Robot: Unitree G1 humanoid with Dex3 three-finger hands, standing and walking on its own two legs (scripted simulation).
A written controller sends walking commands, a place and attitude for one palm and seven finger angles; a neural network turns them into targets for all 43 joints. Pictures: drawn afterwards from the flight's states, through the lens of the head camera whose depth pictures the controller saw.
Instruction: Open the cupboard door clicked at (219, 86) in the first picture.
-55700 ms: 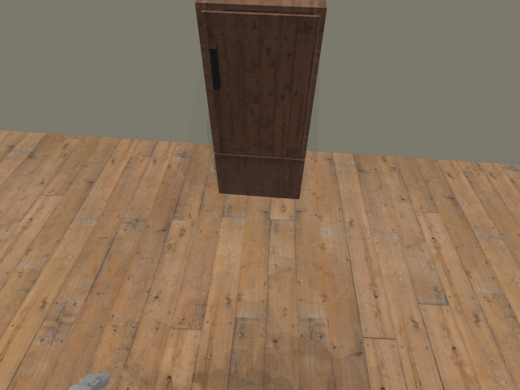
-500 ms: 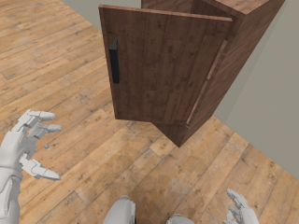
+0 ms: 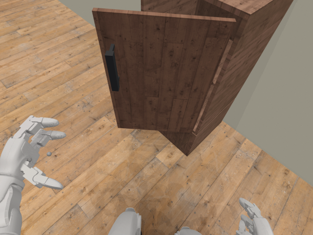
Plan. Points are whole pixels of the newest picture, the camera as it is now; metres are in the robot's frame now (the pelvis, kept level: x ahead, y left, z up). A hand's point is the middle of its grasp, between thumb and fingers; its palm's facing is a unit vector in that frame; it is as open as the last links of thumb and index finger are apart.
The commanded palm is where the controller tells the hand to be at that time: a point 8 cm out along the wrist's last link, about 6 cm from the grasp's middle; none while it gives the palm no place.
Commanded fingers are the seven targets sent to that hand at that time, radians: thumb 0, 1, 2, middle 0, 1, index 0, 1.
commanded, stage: raise the hand with hooked fingers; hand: left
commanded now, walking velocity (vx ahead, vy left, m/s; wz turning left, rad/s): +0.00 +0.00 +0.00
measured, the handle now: (114, 68) +0.60 +0.18 +0.04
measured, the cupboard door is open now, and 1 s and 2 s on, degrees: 43 43 43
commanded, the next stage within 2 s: move the hooked fingers beside the handle in 0.04 s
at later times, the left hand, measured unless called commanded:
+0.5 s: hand (69, 131) +0.34 +0.25 +0.05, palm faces -0.02 -1.00 -0.03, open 14.0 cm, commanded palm +0.33 +0.30 +0.05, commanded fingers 0.00 -0.50 0.30 -0.30 -1.20 -0.30 -1.20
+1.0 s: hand (77, 107) +0.42 +0.25 +0.05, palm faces +0.01 -1.00 -0.01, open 14.0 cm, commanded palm +0.41 +0.30 +0.05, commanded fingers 0.00 -0.50 0.30 -0.30 -1.20 -0.30 -1.20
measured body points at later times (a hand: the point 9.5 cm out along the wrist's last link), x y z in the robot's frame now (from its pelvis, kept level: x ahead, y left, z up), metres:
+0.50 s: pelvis +0.00 -0.01 -0.01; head +0.07 +0.01 +0.44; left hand +0.34 +0.30 +0.06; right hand +0.13 -0.26 -0.10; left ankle +0.07 +0.09 -0.66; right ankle -0.02 -0.11 -0.66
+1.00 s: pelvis +0.00 +0.00 -0.02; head +0.10 +0.03 +0.42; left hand +0.42 +0.31 +0.05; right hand +0.07 -0.27 -0.12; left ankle +0.07 +0.09 -0.66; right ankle -0.02 -0.11 -0.66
